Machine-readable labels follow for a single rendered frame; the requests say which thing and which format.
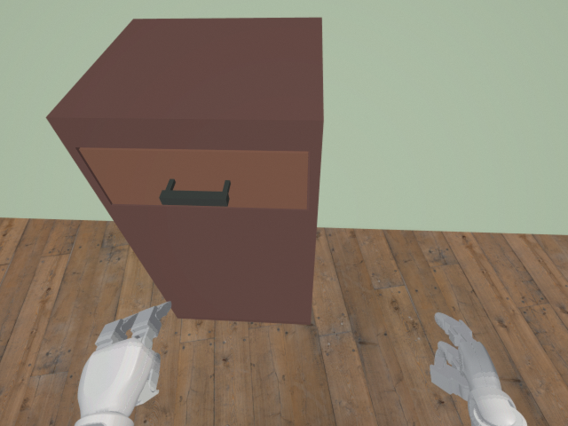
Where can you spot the handle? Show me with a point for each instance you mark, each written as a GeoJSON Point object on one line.
{"type": "Point", "coordinates": [195, 198]}

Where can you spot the robot right hand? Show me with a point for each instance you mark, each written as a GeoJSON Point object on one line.
{"type": "Point", "coordinates": [472, 366]}

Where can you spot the robot right forearm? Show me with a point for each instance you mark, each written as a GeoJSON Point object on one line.
{"type": "Point", "coordinates": [489, 406]}

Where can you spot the robot left hand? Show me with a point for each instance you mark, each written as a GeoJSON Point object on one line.
{"type": "Point", "coordinates": [114, 378]}

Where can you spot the drawer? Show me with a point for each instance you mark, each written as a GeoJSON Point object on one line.
{"type": "Point", "coordinates": [259, 179]}

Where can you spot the cabinet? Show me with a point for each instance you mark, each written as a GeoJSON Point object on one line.
{"type": "Point", "coordinates": [211, 84]}

